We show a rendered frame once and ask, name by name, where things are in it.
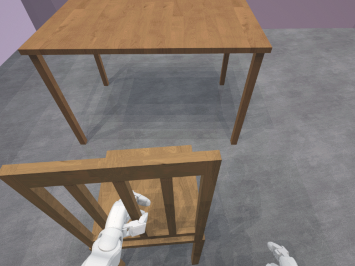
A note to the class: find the robot right hand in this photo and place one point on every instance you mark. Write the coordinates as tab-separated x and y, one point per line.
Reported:
281	254

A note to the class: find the chair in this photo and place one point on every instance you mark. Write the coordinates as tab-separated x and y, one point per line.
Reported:
165	175

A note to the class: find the robot left forearm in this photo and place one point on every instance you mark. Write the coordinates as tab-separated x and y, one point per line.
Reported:
106	250

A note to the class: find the robot left hand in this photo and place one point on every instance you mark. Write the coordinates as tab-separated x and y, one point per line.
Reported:
118	216

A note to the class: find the table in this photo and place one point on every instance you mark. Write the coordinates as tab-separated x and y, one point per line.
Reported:
149	27

